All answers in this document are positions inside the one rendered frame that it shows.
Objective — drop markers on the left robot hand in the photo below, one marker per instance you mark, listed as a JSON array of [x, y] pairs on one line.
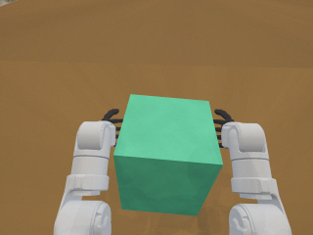
[[107, 117]]

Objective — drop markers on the right robot hand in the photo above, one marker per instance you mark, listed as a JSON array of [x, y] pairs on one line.
[[222, 122]]

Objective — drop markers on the carton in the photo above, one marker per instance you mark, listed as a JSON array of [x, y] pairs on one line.
[[167, 155]]

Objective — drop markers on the robot right upper arm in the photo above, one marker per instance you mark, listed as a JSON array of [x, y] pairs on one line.
[[257, 219]]

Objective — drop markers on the robot right forearm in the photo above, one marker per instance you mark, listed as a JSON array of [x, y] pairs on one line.
[[252, 177]]

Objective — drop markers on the robot left forearm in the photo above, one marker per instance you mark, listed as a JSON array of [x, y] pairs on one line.
[[89, 170]]

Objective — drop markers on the robot left upper arm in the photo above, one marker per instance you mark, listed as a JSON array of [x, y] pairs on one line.
[[84, 217]]

